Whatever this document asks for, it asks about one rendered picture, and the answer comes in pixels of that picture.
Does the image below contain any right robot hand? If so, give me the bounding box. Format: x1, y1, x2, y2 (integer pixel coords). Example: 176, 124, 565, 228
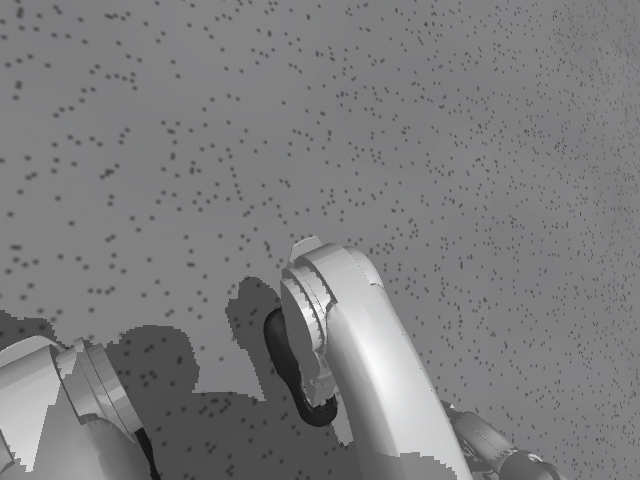
440, 400, 520, 480

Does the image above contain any right robot foot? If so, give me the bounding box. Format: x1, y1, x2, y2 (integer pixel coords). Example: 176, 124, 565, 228
264, 307, 337, 427

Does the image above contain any left robot foot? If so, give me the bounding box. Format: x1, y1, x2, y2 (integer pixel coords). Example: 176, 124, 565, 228
134, 427, 161, 480

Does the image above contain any right robot arm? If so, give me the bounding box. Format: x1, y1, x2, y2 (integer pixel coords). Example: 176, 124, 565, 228
499, 450, 567, 480

